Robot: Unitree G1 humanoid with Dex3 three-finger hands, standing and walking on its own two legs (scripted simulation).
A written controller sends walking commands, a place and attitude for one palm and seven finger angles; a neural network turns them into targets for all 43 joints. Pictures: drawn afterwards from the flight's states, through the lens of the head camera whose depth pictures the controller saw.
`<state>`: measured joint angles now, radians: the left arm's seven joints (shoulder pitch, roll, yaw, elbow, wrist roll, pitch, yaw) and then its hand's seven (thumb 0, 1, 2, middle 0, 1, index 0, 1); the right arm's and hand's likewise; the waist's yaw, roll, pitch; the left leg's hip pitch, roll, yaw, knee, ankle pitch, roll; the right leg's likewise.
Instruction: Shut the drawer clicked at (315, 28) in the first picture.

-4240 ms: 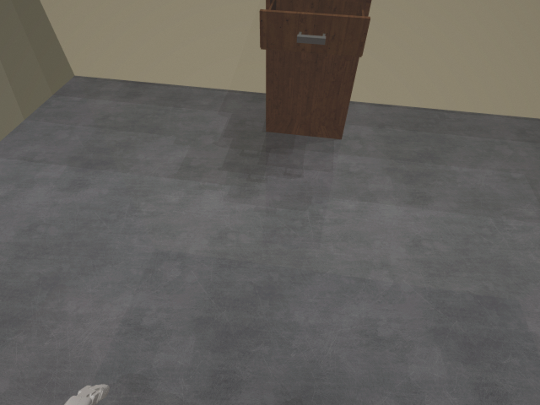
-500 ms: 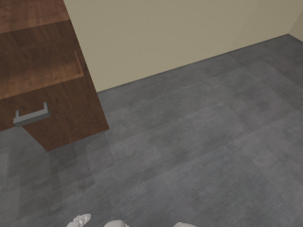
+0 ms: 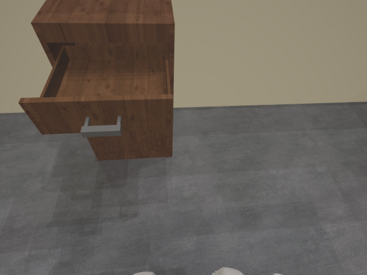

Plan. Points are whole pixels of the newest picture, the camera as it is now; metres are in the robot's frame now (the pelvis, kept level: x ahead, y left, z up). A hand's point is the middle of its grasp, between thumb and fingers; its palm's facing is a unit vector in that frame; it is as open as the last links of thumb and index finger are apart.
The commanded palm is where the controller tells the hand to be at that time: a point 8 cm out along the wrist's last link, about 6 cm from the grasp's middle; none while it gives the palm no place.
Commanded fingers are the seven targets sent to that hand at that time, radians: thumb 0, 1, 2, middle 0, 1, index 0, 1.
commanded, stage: turn to face it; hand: left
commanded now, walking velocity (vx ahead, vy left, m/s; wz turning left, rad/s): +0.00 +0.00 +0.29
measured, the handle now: (102, 125) +0.50 +0.28 -0.05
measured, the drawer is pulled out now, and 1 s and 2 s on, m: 0.30 0.30 0.30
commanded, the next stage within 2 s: take the last steps up to it in 0.24 s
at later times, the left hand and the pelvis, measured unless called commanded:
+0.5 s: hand out of the picture +0.02 +0.13 -0.14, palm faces +0.22 -0.94 -0.25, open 7.3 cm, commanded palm none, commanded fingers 0.00 0.90 0.90 -0.20 -0.30 -0.20 -0.30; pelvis +0.00 -0.06 +0.01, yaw +10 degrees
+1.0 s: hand out of the picture +0.09 +0.18 -0.16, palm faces +0.23 -0.95 -0.21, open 7.4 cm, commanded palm none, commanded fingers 0.00 0.90 0.90 -0.20 -0.30 -0.20 -0.30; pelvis +0.09 -0.01 +0.01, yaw +12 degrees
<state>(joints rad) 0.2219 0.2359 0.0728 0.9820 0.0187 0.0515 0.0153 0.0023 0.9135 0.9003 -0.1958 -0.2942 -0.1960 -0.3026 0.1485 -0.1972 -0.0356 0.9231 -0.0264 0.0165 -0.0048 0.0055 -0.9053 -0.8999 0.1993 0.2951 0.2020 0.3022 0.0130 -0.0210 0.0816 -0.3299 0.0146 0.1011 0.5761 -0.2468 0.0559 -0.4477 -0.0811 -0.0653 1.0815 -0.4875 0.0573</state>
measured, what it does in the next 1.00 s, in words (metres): steps on the spot: right foot, then left foot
